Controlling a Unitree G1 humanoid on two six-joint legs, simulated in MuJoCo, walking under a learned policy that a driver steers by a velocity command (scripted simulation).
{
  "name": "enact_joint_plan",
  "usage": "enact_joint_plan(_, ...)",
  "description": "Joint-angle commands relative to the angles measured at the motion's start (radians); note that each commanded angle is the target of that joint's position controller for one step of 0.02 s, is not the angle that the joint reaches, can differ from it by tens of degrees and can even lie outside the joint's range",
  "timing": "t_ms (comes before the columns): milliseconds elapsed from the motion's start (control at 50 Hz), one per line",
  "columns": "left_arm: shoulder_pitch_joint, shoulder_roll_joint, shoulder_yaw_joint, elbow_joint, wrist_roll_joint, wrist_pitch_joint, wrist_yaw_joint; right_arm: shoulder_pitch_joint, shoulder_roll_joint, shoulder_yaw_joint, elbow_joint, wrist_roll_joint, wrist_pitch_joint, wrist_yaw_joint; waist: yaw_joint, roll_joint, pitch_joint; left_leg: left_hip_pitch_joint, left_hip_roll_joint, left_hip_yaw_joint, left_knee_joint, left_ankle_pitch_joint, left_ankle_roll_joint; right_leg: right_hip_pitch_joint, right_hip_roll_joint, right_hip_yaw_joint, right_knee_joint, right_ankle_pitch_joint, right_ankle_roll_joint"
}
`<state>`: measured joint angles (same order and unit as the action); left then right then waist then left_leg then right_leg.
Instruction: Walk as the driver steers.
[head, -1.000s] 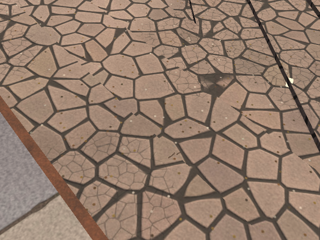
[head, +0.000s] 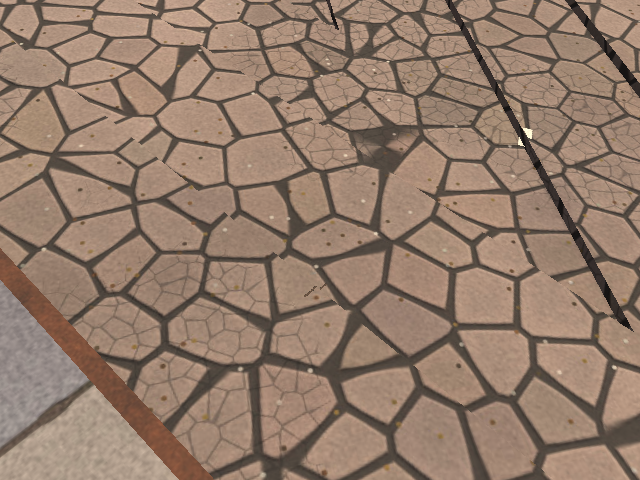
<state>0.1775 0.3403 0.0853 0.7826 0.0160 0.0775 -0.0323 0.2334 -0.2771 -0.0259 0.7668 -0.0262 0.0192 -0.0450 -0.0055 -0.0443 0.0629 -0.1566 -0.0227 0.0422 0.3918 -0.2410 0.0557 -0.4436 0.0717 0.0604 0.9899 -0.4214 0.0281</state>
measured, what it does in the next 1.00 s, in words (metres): steps on the spot: right foot, then left foot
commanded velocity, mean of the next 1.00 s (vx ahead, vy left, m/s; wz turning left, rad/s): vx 0.00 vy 0.00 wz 0.16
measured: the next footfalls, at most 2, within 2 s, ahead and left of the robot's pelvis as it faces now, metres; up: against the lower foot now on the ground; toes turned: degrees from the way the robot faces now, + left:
right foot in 0.24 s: +0.01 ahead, -0.11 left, +0.00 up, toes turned -7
left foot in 0.74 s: -0.01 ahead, +0.09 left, +0.00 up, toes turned +8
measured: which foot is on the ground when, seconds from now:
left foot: down 0.00-0.24, up 0.26-0.72, down 0.74-1.00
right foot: up 0.00-0.22, down 0.24-0.74, up 0.76-1.00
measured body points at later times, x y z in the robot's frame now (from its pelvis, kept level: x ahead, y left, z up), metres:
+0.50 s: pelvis -0.02 -0.03 +0.00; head +0.00 -0.06 +0.45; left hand +0.15 +0.20 -0.10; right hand +0.01 -0.31 -0.15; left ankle -0.04 +0.11 -0.69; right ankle -0.03 -0.11 -0.75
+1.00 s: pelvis -0.04 +0.02 +0.00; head -0.01 +0.06 +0.45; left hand +0.01 +0.32 -0.13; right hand +0.13 -0.23 -0.10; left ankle -0.05 +0.08 -0.75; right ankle +0.00 -0.13 -0.67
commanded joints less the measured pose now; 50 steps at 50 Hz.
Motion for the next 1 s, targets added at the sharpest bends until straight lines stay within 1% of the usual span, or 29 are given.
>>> enact_joint_plan(20,-0.042,0.059,0.005,-0.081,-0.006,-0.002,-0.015,0.029,-0.156,-0.041,-0.049,0.003,-0.01,0.0,-0.03,0.176,-0.068,0.171,0.266,-0.152,-0.051,0.545,0.162,-0.09,-0.026,-0.033,-0.039,-0.013,0.018)
enact_joint_plan(100,-0.065,0.043,-0.008,-0.112,-0.012,0.002,-0.019,0.027,-0.176,-0.051,-0.045,0.0,-0.008,0.014,-0.038,0.201,-0.077,0.128,0.283,-0.099,-0.019,0.565,0.155,0.027,-0.039,-0.089,-0.18,-0.031,-0.005)
enact_joint_plan(160,-0.05,0.035,-0.013,-0.122,-0.017,-0.001,-0.012,0.022,-0.185,-0.055,-0.037,0.003,-0.006,0.024,-0.033,0.216,-0.088,0.09,0.287,-0.089,0.024,0.573,0.145,0.117,-0.025,-0.115,-0.292,-0.038,-0.031)
enact_joint_plan(200,-0.002,0.015,-0.02,-0.108,-0.011,-0.013,0.001,0.0,-0.181,-0.053,-0.028,0.014,-0.002,0.027,0.007,0.189,-0.095,0.036,0.262,-0.071,0.093,0.505,0.11,0.235,-0.012,-0.117,-0.51,0.093,-0.056)
enact_joint_plan(220,0.024,0.024,-0.024,-0.1,0.003,-0.026,0.012,0.005,-0.161,-0.045,-0.019,0.017,0.0,0.028,0.031,0.13,-0.102,-0.043,0.237,-0.051,0.148,0.408,0.058,0.352,-0.046,-0.055,-0.689,0.261,-0.069)
enact_joint_plan(240,0.057,0.085,-0.021,-0.104,0.024,-0.043,0.024,0.04,-0.073,-0.018,-0.04,0.011,0.001,0.035,0.019,-0.087,-0.166,-0.205,0.161,0.011,0.321,0.062,-0.008,0.536,-0.296,0.234,-0.77,0.408,-0.106)
enact_joint_plan(260,0.032,0.12,-0.022,-0.103,0.006,-0.052,0.035,0.025,-0.022,0.0,-0.048,0.017,0.017,0.03,0.021,-0.183,-0.133,-0.23,0.046,0.009,0.356,-0.347,-0.041,0.398,-0.464,0.337,-0.719,0.719,-0.256)
enact_joint_plan(280,0.033,0.037,-0.044,-0.084,0.002,-0.061,0.04,0.012,-0.075,-0.01,-0.019,0.018,0.032,0.026,0.034,-0.071,-0.117,-0.174,0.078,-0.079,0.4,-0.344,-0.05,0.358,-0.427,0.262,-0.712,0.699,-0.293)
enact_joint_plan(300,-0.025,-0.011,-0.066,-0.081,0.007,-0.067,0.045,0.014,-0.077,-0.013,-0.002,0.03,0.036,0.032,0.005,-0.065,-0.072,-0.168,0.069,-0.104,0.399,-0.303,-0.051,0.326,-0.379,0.188,-0.725,0.651,-0.27)
enact_joint_plan(320,-0.072,-0.013,-0.07,-0.082,0.014,-0.065,0.052,0.026,-0.093,-0.02,0.019,0.033,0.034,0.036,-0.013,-0.068,-0.045,-0.167,0.059,-0.117,0.388,-0.254,-0.055,0.318,-0.328,0.126,-0.731,0.615,-0.227)
enact_joint_plan(340,-0.079,0.011,-0.066,-0.076,0.009,-0.067,0.064,0.036,-0.115,-0.03,0.034,0.021,0.033,0.04,-0.015,-0.096,-0.037,-0.178,0.044,-0.107,0.409,-0.214,-0.059,0.333,-0.302,0.082,-0.719,0.67,-0.206)
enact_joint_plan(360,-0.066,0.035,-0.058,-0.069,0.004,-0.065,0.068,0.065,-0.125,-0.036,0.053,0.014,0.031,0.042,-0.016,-0.098,-0.052,-0.189,0.026,-0.097,0.458,-0.202,-0.067,0.359,-0.288,0.045,-0.692,0.756,-0.203)
enact_joint_plan(380,-0.047,0.047,-0.053,-0.065,-0.002,-0.061,0.069,0.078,-0.125,-0.04,0.063,0.015,0.031,0.044,-0.01,-0.075,-0.067,-0.206,0.016,-0.091,0.509,-0.202,-0.073,0.377,-0.295,0.027,-0.675,0.8,-0.21)
enact_joint_plan(420,-0.032,0.051,-0.045,-0.063,-0.005,-0.055,0.068,0.073,-0.111,-0.044,0.065,0.02,0.037,0.046,-0.001,-0.052,-0.067,-0.244,0.016,-0.079,0.587,-0.21,-0.089,0.379,-0.318,0.012,-0.676,0.76,-0.231)
enact_joint_plan(520,-0.019,0.033,-0.034,-0.052,0.007,-0.052,0.072,0.013,-0.084,-0.048,0.033,0.016,0.051,0.057,0.021,-0.072,-0.031,-0.305,0.038,-0.045,0.548,-0.203,-0.104,0.373,-0.334,-0.003,-0.699,0.533,-0.259)
enact_joint_plan(580,-0.017,0.045,-0.022,-0.045,0.012,-0.057,0.067,-0.008,-0.064,-0.043,0.009,0.014,0.052,0.066,0.024,-0.077,-0.051,-0.264,0.045,-0.019,0.458,-0.22,-0.088,0.368,-0.352,-0.02,-0.676,0.528,-0.268)
enact_joint_plan(640,-0.027,0.066,-0.01,-0.046,0.016,-0.058,0.057,-0.006,-0.066,-0.044,-0.012,0.02,0.051,0.072,0.016,-0.094,-0.08,-0.195,0.041,0.01,0.375,-0.224,-0.061,0.346,-0.373,-0.033,-0.639,0.564,-0.264)
enact_joint_plan(680,-0.041,0.084,-0.002,-0.049,0.014,-0.056,0.052,0.012,-0.068,-0.045,-0.02,0.023,0.046,0.076,-0.001,-0.094,-0.095,-0.133,0.031,0.03,0.282,-0.189,-0.038,0.328,-0.379,-0.048,-0.592,0.554,-0.236)
enact_joint_plan(700,-0.053,0.09,0.001,-0.05,0.008,-0.052,0.052,0.035,-0.063,-0.044,-0.018,0.021,0.04,0.076,-0.025,-0.079,-0.1,-0.069,0.021,0.041,0.177,-0.111,-0.024,0.295,-0.364,-0.078,-0.543,0.505,-0.202)
enact_joint_plan(720,-0.037,0.088,0.003,-0.043,0.008,-0.049,0.05,0.064,-0.08,-0.048,-0.012,0.014,0.029,0.073,-0.043,-0.025,-0.105,0.017,0.018,0.0,0.046,0.005,-0.006,0.228,-0.334,-0.119,-0.459,0.385,-0.142)
enact_joint_plan(740,0.002,0.048,-0.004,-0.049,0.012,-0.043,0.044,0.083,-0.173,-0.069,-0.017,-0.004,0.013,0.061,-0.038,0.207,-0.09,0.098,0.189,-0.277,-0.126,0.089,0.038,0.071,-0.233,-0.217,-0.219,0.136,-0.06)
enact_joint_plan(760,-0.066,-0.008,-0.024,-0.119,0.011,-0.029,0.057,0.109,-0.306,-0.101,-0.03,0.005,0.006,0.06,-0.05,0.354,-0.042,0.068,0.419,-0.608,-0.142,0.401,0.198,-0.154,-0.038,-0.182,-0.063,-0.236,-0.009)
enact_joint_plan(780,-0.08,0.026,-0.02,-0.11,0.014,-0.017,0.065,0.153,-0.273,-0.101,-0.013,0.012,0.008,0.055,-0.071,0.217,-0.066,0.064,0.405,-0.551,-0.12,0.416,0.264,-0.139,-0.073,-0.055,0.07,-0.229,-0.011)
enact_joint_plan(800,-0.057,0.033,-0.017,-0.095,0.0,-0.016,0.061,0.092,-0.213,-0.084,-0.023,0.019,0.011,0.048,-0.032,0.167,-0.038,0.04,0.34,-0.453,-0.108,0.37,0.25,-0.145,-0.091,-0.032,0.106,-0.136,-0.013)
enact_joint_plan(820,-0.042,0.043,-0.014,-0.08,-0.006,-0.024,0.056,0.011,-0.171,-0.072,-0.039,0.021,0.017,0.042,0.001,0.135,-0.017,0.024,0.262,-0.38,-0.114,0.306,0.201,-0.138,-0.106,-0.017,0.075,-0.038,-0.013)
enact_joint_plan(860,-0.008,0.066,-0.006,-0.06,0.02,-0.032,0.046,-0.043,-0.14,-0.062,-0.06,0.026,0.017,0.034,0.013,0.16,-0.063,0.072,0.193,-0.32,-0.091,0.418,0.168,-0.122,-0.093,-0.032,0.087,0.049,0.0)
enact_joint_plan(880,0.009,0.063,-0.005,-0.055,0.019,-0.03,0.043,-0.028,-0.141,-0.063,-0.059,0.028,0.014,0.038,0.013,0.143,-0.092,0.088,0.188,-0.312,-0.08,0.46,0.167,-0.11,-0.086,-0.031,0.101,0.062,0.007)
enact_joint_plan(920,0.002,0.049,-0.009,-0.063,0.01,-0.024,0.041,0.002,-0.158,-0.07,-0.053,0.029,0.009,0.043,0.004,0.117,-0.1,0.105,0.184,-0.325,-0.075,0.44,0.165,-0.119,-0.084,-0.028,0.076,0.072,0.018)
enact_joint_plan(1000,-0.034,0.045,-0.011,-0.084,0.009,-0.015,0.05,0.042,-0.171,-0.077,-0.048,0.02,0.012,0.042,-0.025,0.154,-0.068,0.11,0.177,-0.395,-0.083,0.308,0.174,-0.153,-0.078,-0.018,-0.026,0.061,0.027)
